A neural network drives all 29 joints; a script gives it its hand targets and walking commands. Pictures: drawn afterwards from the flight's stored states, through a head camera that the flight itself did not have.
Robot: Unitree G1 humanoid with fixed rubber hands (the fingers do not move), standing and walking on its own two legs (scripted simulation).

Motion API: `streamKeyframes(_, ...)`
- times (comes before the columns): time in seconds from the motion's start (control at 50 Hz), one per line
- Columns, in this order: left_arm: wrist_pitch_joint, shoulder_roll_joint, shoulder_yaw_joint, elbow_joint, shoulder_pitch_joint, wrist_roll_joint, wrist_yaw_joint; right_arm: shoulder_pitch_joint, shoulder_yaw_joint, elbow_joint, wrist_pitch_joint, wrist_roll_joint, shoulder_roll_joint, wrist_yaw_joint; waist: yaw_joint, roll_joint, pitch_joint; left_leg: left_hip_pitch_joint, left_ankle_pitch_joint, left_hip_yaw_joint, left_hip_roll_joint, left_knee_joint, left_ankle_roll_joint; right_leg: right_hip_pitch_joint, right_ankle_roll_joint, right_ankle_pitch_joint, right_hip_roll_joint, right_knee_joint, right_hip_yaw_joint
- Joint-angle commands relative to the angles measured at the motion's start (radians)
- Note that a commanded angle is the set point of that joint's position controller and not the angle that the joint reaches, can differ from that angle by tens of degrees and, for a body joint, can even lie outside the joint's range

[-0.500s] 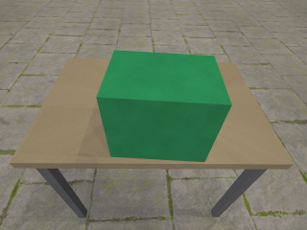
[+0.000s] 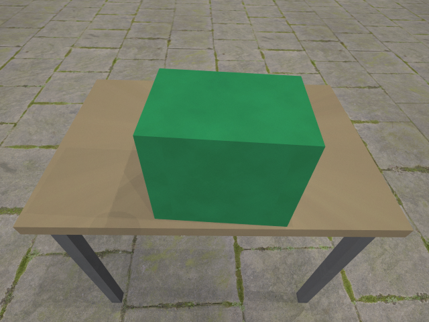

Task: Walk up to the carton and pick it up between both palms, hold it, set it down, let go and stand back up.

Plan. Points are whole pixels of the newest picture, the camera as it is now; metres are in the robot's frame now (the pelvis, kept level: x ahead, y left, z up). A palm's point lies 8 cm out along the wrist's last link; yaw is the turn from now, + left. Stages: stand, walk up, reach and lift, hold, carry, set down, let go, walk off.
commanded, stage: stand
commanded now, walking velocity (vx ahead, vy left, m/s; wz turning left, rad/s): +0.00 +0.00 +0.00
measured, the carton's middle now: (225, 150) +0.45 -0.03 +0.07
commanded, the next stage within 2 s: none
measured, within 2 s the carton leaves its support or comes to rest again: neither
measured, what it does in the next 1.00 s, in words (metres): stands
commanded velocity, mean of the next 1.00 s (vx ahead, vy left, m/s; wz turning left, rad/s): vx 0.00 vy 0.00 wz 0.00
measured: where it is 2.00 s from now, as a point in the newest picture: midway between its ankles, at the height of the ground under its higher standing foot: outside the picture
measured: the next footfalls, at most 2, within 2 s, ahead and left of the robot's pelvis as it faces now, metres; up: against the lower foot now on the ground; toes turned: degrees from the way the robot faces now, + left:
none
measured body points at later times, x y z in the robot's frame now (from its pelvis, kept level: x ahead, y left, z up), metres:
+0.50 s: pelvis +0.01 -0.01 +0.00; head +0.01 +0.00 +0.45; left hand +0.07 +0.26 -0.12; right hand +0.08 -0.27 -0.12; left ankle +0.04 +0.11 -0.74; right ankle +0.01 -0.13 -0.74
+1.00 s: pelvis +0.01 -0.01 +0.00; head +0.01 +0.00 +0.45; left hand +0.06 +0.26 -0.13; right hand +0.07 -0.27 -0.12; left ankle +0.04 +0.11 -0.74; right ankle +0.01 -0.13 -0.74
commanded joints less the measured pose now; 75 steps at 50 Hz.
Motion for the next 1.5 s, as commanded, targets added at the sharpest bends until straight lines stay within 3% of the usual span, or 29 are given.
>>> streamKeyframes(0.0, -0.011, 0.124, 0.03, -0.047, 0.035, -0.002, 0.005, 0.028, -0.032, -0.052, -0.012, 0.001, -0.124, -0.005, -0.001, 0.0, 0.05, -0.015, -0.045, -0.132, 0.093, -0.113, 0.015, -0.05, -0.027, -0.029, -0.076, -0.109, 0.114)
streamKeyframes(0.32, -0.005, 0.121, 0.027, -0.031, 0.019, -0.005, 0.01, 0.026, -0.027, -0.033, -0.008, 0.003, -0.12, -0.011, -0.001, 0.001, 0.042, 0.004, 0.02, -0.125, 0.094, -0.104, 0.013, -0.031, -0.029, 0.012, -0.079, -0.113, 0.107)
streamKeyframes(1.48, 0.005, 0.098, 0.025, 0.075, 0.028, -0.007, 0.023, 0.034, -0.024, 0.067, 0.0, 0.007, -0.097, -0.029, 0.0, 0.002, 0.05, 0.023, 0.053, -0.124, 0.094, -0.131, 0.007, 0.003, -0.028, 0.044, -0.084, -0.143, 0.09)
